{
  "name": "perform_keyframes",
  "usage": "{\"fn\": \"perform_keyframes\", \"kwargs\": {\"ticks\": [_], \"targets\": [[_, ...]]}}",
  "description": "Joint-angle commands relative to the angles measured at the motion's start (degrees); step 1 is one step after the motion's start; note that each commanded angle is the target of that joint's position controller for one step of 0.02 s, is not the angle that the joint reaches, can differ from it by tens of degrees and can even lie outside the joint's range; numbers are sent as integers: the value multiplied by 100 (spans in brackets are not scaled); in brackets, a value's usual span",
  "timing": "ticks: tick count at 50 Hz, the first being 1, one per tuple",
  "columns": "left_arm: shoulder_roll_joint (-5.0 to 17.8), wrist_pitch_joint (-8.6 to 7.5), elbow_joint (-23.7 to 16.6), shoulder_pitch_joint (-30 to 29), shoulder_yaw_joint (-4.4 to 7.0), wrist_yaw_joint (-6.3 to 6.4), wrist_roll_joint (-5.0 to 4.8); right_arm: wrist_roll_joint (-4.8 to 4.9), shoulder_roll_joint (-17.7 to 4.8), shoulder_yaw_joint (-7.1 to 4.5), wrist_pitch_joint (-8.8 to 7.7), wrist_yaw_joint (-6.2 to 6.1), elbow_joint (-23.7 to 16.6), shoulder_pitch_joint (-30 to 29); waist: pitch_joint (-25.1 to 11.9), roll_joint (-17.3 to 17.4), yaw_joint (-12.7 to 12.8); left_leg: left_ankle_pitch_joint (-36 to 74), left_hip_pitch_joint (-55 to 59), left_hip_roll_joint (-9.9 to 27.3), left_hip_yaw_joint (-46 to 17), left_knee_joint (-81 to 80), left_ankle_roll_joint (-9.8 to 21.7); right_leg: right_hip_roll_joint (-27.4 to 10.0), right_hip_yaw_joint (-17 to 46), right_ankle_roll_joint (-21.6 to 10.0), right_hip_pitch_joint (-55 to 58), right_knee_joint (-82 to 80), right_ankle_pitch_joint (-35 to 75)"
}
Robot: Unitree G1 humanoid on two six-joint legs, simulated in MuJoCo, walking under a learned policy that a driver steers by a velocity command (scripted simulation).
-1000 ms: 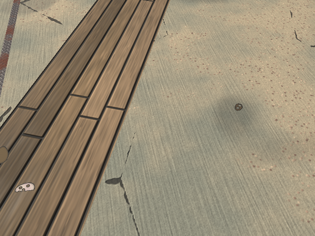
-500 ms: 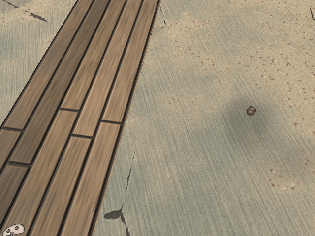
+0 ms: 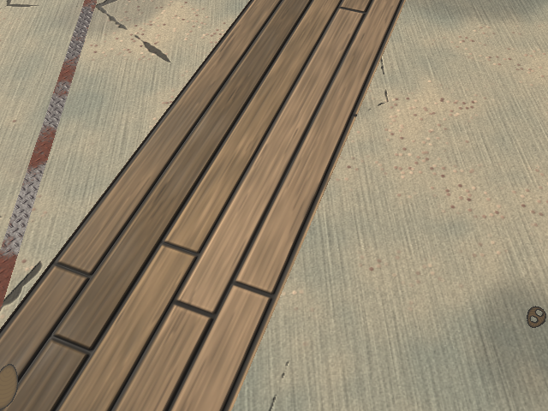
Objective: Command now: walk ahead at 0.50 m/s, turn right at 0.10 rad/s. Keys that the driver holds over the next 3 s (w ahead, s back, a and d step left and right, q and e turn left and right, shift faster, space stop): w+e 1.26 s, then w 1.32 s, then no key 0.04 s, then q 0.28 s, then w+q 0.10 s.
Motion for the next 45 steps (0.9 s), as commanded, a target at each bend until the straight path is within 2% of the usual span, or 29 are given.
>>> {"fn": "perform_keyframes", "kwargs": {"ticks": [1, 2, 3, 4, 5, 6, 7, 9, 11, 12, 16, 20, 23, 24, 25, 26, 27, 28, 29, 30, 31, 32, 33, 35, 38, 42, 45], "targets": [[726, -14, -466, -186, 73, -51, -117, -216, -1404, -458, -149, -183, 563, 3019, -1628, 150, -1458, -217, 3653, 1465, -1708, -531, 554, -949, 392, -482, -2005, 3929, 3704], [308, 18, -451, 579, 56, -100, -352, -118, -1657, -536, -94, -143, 508, 2836, -2257, 1203, -947, -346, 4734, 2905, -4310, -1252, 1308, 141, 684, -299, -3847, 5916, -564], [856, 71, -502, -97, 199, -64, -194, 60, -1382, -489, -44, -110, 368, 2256, -1551, -1, -927, -745, 3902, 2538, -3572, -1442, 1043, -293, 1366, -363, -4236, 5974, -2], [748, 51, -662, -537, 208, -84, -170, 71, -986, -363, -86, -84, 306, 1685, -773, 30, -745, -718, 3055, 2307, -2808, -1713, 775, -496, 1404, -371, -4324, 5676, 467], [595, 71, -625, -571, 211, -82, -142, 49, -632, -270, -140, -68, 324, 1447, -258, -162, -535, -301, 2340, 2034, -2175, -1957, 443, -669, 1383, -354, -4108, 5288, 745], [508, 153, -608, -558, 235, -101, -36, 60, -435, -206, -192, -108, 388, 1434, -98, -34, -385, -32, 1958, 1788, -1653, -2047, 185, -775, 1398, -314, -3881, 4999, 901], [370, 249, -560, -361, 229, -147, 27, 76, -357, -176, -223, -160, 434, 1462, -47, 106, -254, 160, 1725, 1628, -1260, -2112, 40, -781, 1349, -250, -3672, 4904, 1003], [274, 375, -658, -429, 258, -214, 49, 106, -489, -187, -315, -192, 519, 1722, -47, 149, -150, 815, 1705, 1557, -841, -2122, -46, -768, 1266, -197, -3781, 4819, 1192], [288, 447, -847, -806, 274, -260, 45, 111, -626, -208, -365, -197, 549, 1883, 35, 258, -136, 1215, 1779, 1504, -440, -2156, -116, -827, 1169, -149, -4189, 4634, 1555], [312, 464, -949, -1036, 276, -280, 40, 98, -623, -201, -374, -200, 556, 1957, 89, 311, -161, 1342, 1816, 1461, -267, -2169, -151, -847, 1117, -130, -4377, 4466, 1772], [314, 433, -1338, -1975, 213, -369, 12, 91, -599, -152, -387, -228, 578, 2148, 291, 378, -309, 1879, 1919, 1260, 336, -2150, -267, -733, 779, -114, -4406, 2986, 2560], [362, 415, -1645, -2623, 171, -418, 51, 99, -821, -184, -344, -308, 690, 2544, 306, 365, -474, 2789, 2652, 1501, 636, -1942, -268, -486, 296, -317, -4175, 1915, 2463], [563, 426, -1613, -2264, 258, -395, 74, 68, -1025, -239, -264, -382, 667, 2458, -31, 589, -192, 4978, 3214, 1636, 875, -1011, -307, -62, 79, -674, -3597, 1764, 1720], [658, 426, -1521, -1886, 308, -373, 78, 48, -1115, -272, -218, -395, 624, 2366, -239, 653, -3, 5465, 3278, 1671, 913, -395, -284, 116, 43, -816, -3225, 1745, 1385], [788, 408, -1384, -1390, 378, -349, 81, 42, -1201, -303, -163, -377, 562, 2296, -532, 649, 201, 5408, 3204, 1705, 887, 473, -259, 272, 82, -956, -2686, 1570, 1143], [971, 358, -1168, -691, 482, -302, 116, 64, -1256, -325, -121, -326, 481, 2195, -899, 421, 558, 4551, 2710, 1634, 927, 1759, -363, 376, 275, -1124, -1669, 1022, 1259], [1513, 335, -1090, -235, 657, -233, 170, 78, -1055, -284, -119, -277, 291, 2174, -1337, -248, 732, 1997, 1466, 1314, 921, 3607, -527, -674, 1721, -1450, -504, 716, 750], [2050, 389, -1246, -563, 764, -237, 96, 176, -579, -219, -163, -143, -202, 2278, -1723, -1522, 179, -2452, -1064, -115, 166, 5661, -870, -2109, 5154, -2490, 959, -92, 983], [1920, 468, -1271, -556, 725, -203, 3, 119, -953, -247, -247, -108, -375, 1487, -1394, -397, 379, -1942, -1811, 186, -837, 5639, -802, -2066, 5017, -2312, 691, -567, 804], [1642, 461, -1262, -870, 645, -157, -30, 178, -915, -220, -326, -83, -481, 1267, -749, -163, 185, -1362, -1914, 466, -883, 5228, -760, -1981, 4270, -2066, 28, -625, 1113], [1345, 424, -1265, -1105, 567, -152, -41, 174, -914, -228, -354, -108, -390, 1411, -386, 287, -122, -1066, -1544, 663, -872, 4622, -765, -1714, 3711, -1768, -681, -695, 1918], [1204, 364, -1291, -1266, 515, -126, -85, 71, -894, -233, -273, -129, -376, 1474, -293, 335, -320, -1003, -1166, 778, -905, 4231, -833, -1418, 3220, -1582, -1131, -696, 2552], [1108, 298, -1321, -1352, 469, -109, -115, -37, -828, -216, -147, -120, -343, 1623, -345, 221, -451, -960, -792, 831, -913, 3980, -915, -1191, 2883, -1484, -1429, -720, 2961], [1203, 172, -1289, -1172, 462, -113, -158, -97, -757, -207, 42, -72, -417, 1588, -387, 92, -518, -941, -698, 823, -818, 3616, -1061, -952, 2596, -1442, -1588, -719, 3564], [1394, 142, -1279, -780, 496, -133, -146, -79, -769, -189, 145, -35, -697, 947, -271, -123, -334, -380, -1118, 804, -685, 2944, -1206, -783, 2519, -1277, -1547, -788, 3746], [1409, 182, -1289, -256, 485, -140, -135, -49, -846, -170, 166, -13, -1057, 48, -208, -326, 21, 315, -1656, 667, -692, 2029, -1229, -738, 2719, -1028, -986, -717, 3813], [1439, 199, -1317, -13, 480, -109, -106, -29, -844, -116, 134, 20, -1278, -455, -187, -393, 193, 540, -1774, 497, -704, 1441, -1185, -747, 2854, -1019, -582, -553, 3996]]}}
Next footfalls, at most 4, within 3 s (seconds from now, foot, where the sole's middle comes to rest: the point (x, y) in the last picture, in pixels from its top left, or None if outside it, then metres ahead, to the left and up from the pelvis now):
0.54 right None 0.42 -0.13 -0.76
1.08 left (356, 277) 0.80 -0.15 -0.76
1.58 right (480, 279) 0.81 -0.48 -0.76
2.12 left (491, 182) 1.16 -0.58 -0.76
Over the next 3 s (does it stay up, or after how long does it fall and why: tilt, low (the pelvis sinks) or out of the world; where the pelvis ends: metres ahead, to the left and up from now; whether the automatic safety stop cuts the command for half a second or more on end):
stays up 1.21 -0.82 0.02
